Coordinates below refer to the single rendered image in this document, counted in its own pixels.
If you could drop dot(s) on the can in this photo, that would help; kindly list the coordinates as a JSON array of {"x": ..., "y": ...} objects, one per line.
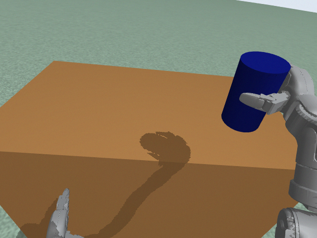
[{"x": 257, "y": 73}]

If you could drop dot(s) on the right robot hand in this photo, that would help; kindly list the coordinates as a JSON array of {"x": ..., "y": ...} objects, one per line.
[{"x": 297, "y": 82}]

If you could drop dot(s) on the right robot arm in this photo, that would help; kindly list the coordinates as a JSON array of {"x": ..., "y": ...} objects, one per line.
[{"x": 301, "y": 121}]

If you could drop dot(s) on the left robot hand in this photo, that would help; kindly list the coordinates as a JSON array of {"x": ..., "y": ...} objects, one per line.
[{"x": 59, "y": 219}]

